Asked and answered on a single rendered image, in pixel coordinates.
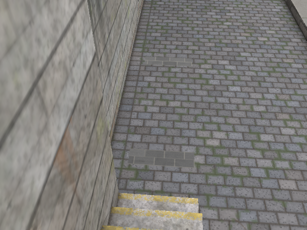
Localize stairs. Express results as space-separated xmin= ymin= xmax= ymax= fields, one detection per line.
xmin=101 ymin=193 xmax=203 ymax=230

